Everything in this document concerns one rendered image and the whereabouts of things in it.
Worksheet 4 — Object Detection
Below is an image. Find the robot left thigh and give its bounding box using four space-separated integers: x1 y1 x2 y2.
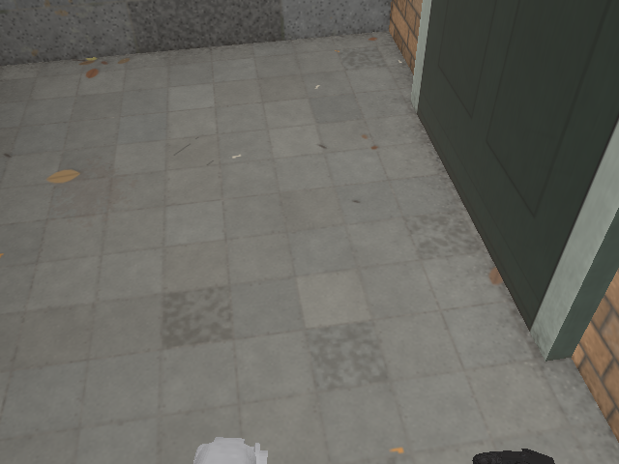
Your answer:
194 437 268 464

